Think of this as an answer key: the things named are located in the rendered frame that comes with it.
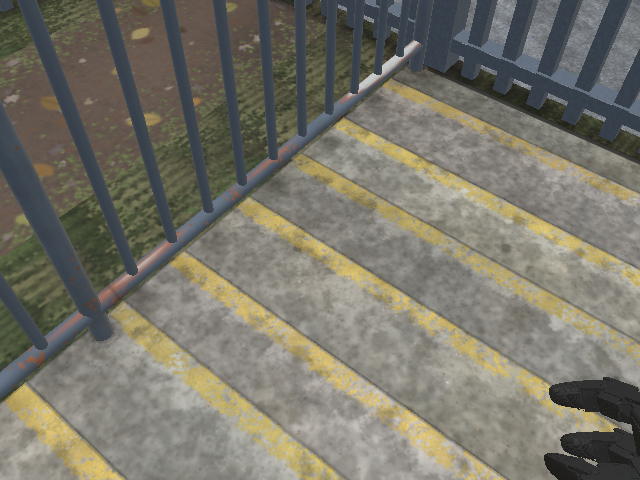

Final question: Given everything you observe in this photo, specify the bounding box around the robot right hand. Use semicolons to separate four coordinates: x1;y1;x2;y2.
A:
544;377;640;480

